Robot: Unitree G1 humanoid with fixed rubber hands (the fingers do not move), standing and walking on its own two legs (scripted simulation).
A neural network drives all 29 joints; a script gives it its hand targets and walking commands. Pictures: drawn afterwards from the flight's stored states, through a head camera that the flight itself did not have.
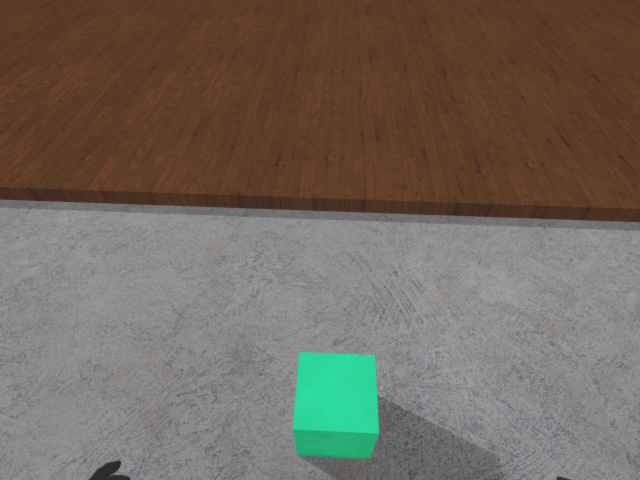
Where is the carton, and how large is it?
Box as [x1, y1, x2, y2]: [293, 352, 378, 458]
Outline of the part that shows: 299,352 293,420 293,433 297,454 369,458 378,435 374,355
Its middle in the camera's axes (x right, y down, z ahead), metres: +0.05 +0.49 +1.09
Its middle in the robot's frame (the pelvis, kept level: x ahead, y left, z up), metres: +0.44 -0.01 -0.66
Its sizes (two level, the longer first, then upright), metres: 0.210 0.200 0.250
